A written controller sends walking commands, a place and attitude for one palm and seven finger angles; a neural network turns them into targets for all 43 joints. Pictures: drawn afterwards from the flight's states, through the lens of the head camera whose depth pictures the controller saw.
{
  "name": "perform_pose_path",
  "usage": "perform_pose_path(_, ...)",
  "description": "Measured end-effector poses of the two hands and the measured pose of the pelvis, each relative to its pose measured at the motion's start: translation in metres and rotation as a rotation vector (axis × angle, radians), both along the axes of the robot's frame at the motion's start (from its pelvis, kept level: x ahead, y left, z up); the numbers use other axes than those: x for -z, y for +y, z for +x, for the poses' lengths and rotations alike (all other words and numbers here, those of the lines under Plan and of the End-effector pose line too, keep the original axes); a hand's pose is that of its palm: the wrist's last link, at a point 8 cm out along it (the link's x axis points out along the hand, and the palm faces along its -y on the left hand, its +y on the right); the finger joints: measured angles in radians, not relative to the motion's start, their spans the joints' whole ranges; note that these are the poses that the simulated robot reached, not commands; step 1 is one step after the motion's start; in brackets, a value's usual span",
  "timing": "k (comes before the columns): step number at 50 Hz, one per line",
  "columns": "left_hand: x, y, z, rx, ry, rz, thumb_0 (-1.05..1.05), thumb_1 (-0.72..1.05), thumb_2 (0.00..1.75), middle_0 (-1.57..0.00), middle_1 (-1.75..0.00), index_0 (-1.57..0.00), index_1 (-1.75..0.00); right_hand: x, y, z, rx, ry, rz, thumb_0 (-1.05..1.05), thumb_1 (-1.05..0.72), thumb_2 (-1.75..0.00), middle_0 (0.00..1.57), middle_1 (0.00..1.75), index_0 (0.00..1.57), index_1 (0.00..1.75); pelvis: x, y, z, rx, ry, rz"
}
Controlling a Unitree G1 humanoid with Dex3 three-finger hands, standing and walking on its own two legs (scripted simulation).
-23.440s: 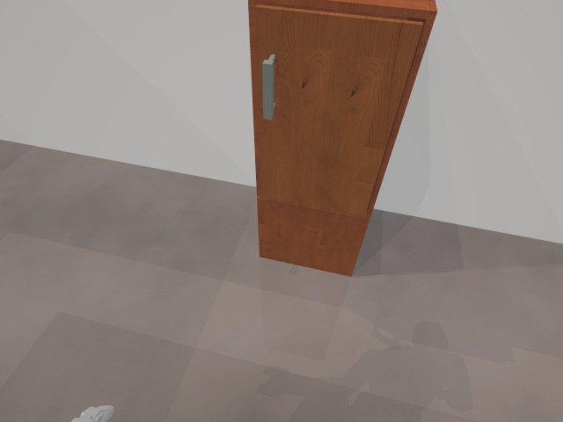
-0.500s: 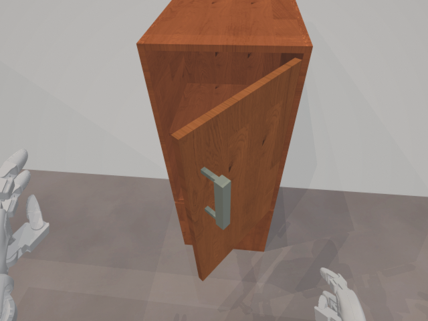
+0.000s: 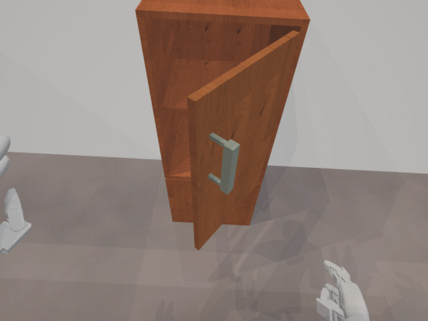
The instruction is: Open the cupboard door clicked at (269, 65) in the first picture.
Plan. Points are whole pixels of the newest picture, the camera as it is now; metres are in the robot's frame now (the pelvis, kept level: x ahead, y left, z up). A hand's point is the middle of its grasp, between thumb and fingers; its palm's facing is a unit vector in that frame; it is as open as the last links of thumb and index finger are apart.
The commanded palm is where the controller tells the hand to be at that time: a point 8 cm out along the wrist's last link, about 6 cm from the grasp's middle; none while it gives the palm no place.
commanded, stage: step back with the hand held close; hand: left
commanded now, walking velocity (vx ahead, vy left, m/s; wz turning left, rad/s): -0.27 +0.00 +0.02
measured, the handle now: (221, 164) +0.41 +0.01 +0.06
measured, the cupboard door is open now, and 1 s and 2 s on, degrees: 53 53 53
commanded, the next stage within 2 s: stop stepping back and stand still in 0.48 s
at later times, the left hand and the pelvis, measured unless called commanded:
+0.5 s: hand out of the picture +0.08 +0.32 +0.17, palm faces +0.55 -0.75 -0.38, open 7.5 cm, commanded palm +0.00 +0.34 +0.18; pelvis -0.12 +0.03 -0.01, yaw +5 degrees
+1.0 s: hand out of the picture -0.03 +0.30 +0.18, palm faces +0.46 -0.81 -0.36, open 7.5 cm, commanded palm -0.12 +0.33 +0.18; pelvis -0.26 +0.03 -0.01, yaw -1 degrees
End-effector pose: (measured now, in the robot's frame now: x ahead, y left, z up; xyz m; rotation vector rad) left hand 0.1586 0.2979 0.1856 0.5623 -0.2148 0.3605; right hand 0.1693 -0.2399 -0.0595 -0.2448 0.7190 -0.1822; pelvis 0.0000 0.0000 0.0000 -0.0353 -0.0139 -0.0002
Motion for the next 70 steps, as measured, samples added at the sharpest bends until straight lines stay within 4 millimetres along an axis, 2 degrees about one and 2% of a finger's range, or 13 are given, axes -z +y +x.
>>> perform_pose_path(7,0.009,0.015,-0.044,-0.069,-0.006,0.006,0.02,0.89,0.90,-0.22,-0.30,-0.21,-0.30,0.011,0.017,-0.032,-0.051,0.007,0.009,0.01,-0.91,-0.89,0.20,0.30,0.20,0.30,0.005,0.006,-0.031,-0.050,-0.010,-0.012)
perform_pose_path(15,0.002,0.016,-0.104,-0.099,-0.101,0.015,0.02,0.88,0.90,-0.22,-0.30,-0.21,-0.30,0.022,0.029,-0.060,-0.127,0.032,-0.002,0.01,-0.91,-0.89,0.20,0.30,0.20,0.30,0.012,0.008,-0.064,-0.088,-0.028,-0.011)
perform_pose_path(26,0.002,0.052,-0.135,-0.087,-0.197,-0.018,0.02,0.88,0.90,-0.21,-0.30,-0.21,-0.30,0.009,0.052,-0.112,-0.107,-0.013,-0.016,0.01,-0.91,-0.89,0.20,0.30,0.20,0.30,0.012,0.026,-0.123,-0.076,-0.023,-0.077)
perform_pose_path(35,-0.013,0.023,-0.191,0.038,-0.199,-0.032,0.02,0.89,0.90,-0.21,-0.30,-0.21,-0.30,-0.001,0.063,-0.166,-0.148,-0.055,0.030,0.01,-0.91,-0.89,0.20,0.30,0.20,0.30,0.007,0.020,-0.188,-0.049,0.074,-0.041)
perform_pose_path(38,-0.013,0.012,-0.219,0.088,-0.188,0.065,0.02,0.89,0.90,-0.21,-0.30,-0.21,-0.30,0.016,0.056,-0.189,-0.145,-0.069,0.036,0.01,-0.90,-0.89,0.20,0.30,0.20,0.30,0.024,0.021,-0.218,0.014,0.073,0.005)
perform_pose_path(42,-0.019,0.022,-0.241,0.078,-0.209,0.066,0.02,0.88,0.90,-0.22,-0.31,-0.21,-0.30,0.027,0.048,-0.238,-0.067,0.032,0.031,0.01,-0.91,-0.89,0.20,0.30,0.20,0.30,0.020,0.027,-0.217,0.020,0.040,0.004)
perform_pose_path(44,-0.015,0.035,-0.243,0.029,-0.239,0.034,0.01,0.88,0.90,-0.22,-0.31,-0.21,-0.30,0.031,0.042,-0.258,-0.025,0.046,0.013,0.01,-0.91,-0.89,0.20,0.30,0.20,0.30,0.022,0.030,-0.220,0.027,0.029,0.024)
perform_pose_path(48,-0.004,0.047,-0.231,-0.037,-0.201,-0.063,0.01,0.88,0.90,-0.21,-0.30,-0.21,-0.30,0.029,0.037,-0.299,0.015,0.038,0.004,0.01,-0.91,-0.89,0.20,0.30,0.20,0.30,0.013,0.034,-0.252,0.024,-0.025,0.028)
perform_pose_path(51,-0.004,0.032,-0.233,0.022,-0.145,-0.062,0.02,0.89,0.90,-0.21,-0.30,-0.20,-0.30,0.020,0.033,-0.328,0.041,0.041,0.025,0.01,-0.91,-0.89,0.20,0.30,0.20,0.30,0.004,0.029,-0.270,0.028,-0.043,0.031)
perform_pose_path(55,-0.005,-0.002,-0.262,0.123,-0.048,-0.018,0.02,0.89,0.90,-0.21,-0.30,-0.20,-0.30,0.012,0.021,-0.358,0.088,0.033,0.041,0.01,-0.91,-0.89,0.20,0.30,0.20,0.30,-0.004,0.019,-0.285,0.052,-0.036,0.031)
perform_pose_path(59,-0.018,-0.018,-0.300,0.119,-0.016,0.099,0.02,0.88,0.90,-0.22,-0.30,-0.21,-0.30,0.021,0.004,-0.370,0.090,0.030,0.048,0.01,-0.91,-0.89,0.20,0.30,0.20,0.30,-0.001,0.007,-0.301,0.023,-0.013,0.041)
perform_pose_path(63,-0.027,-0.015,-0.331,0.030,-0.077,0.167,0.02,0.88,0.90,-0.22,-0.31,-0.21,-0.30,0.045,-0.013,-0.370,0.024,0.086,0.032,0.01,-0.91,-0.89,0.20,0.30,0.20,0.30,0.011,-0.004,-0.324,0.031,-0.001,0.068)
perform_pose_path(70,-0.014,-0.011,-0.338,-0.118,-0.051,0.007,0.02,0.88,0.90,-0.21,-0.30,-0.21,-0.30,0.030,-0.029,-0.364,0.044,0.033,0.060,0.01,-0.91,-0.89,0.20,0.30,0.20,0.30,-0.008,-0.014,-0.328,0.014,0.024,0.109)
